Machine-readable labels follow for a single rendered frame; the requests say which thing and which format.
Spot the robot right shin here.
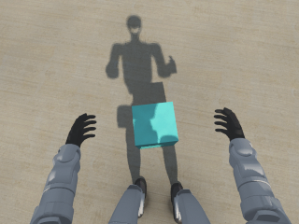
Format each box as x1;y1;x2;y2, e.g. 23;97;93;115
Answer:
177;189;192;196

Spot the robot shin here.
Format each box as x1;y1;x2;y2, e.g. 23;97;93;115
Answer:
127;184;142;192
177;189;192;196

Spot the robot left hand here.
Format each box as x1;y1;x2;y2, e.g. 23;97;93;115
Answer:
65;113;97;147

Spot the carton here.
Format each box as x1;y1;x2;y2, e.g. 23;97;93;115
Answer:
132;102;178;149

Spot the left robot forearm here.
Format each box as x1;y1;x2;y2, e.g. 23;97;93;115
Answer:
30;144;81;224

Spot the robot right hand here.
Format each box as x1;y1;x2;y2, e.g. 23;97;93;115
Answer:
214;107;245;142

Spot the robot left shin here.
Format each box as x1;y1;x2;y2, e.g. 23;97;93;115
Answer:
127;184;142;192

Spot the right robot forearm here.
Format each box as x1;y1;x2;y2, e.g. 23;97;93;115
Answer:
229;137;292;224

